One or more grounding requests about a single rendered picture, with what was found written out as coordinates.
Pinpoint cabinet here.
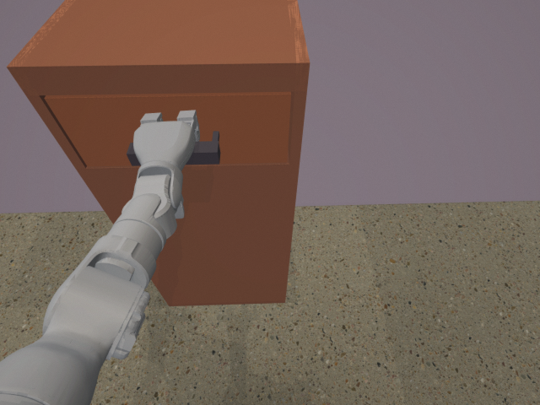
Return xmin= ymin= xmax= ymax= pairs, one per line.
xmin=7 ymin=0 xmax=310 ymax=306

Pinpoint handle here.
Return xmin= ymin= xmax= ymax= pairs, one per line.
xmin=127 ymin=131 xmax=220 ymax=166

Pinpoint drawer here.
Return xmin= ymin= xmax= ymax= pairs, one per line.
xmin=44 ymin=92 xmax=291 ymax=166

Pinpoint left robot upper arm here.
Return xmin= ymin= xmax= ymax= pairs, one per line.
xmin=0 ymin=266 xmax=150 ymax=405

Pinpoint left robot forearm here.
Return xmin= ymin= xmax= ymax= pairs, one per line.
xmin=42 ymin=161 xmax=183 ymax=335

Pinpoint robot left hand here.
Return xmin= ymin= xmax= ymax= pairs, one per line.
xmin=133 ymin=110 xmax=200 ymax=219

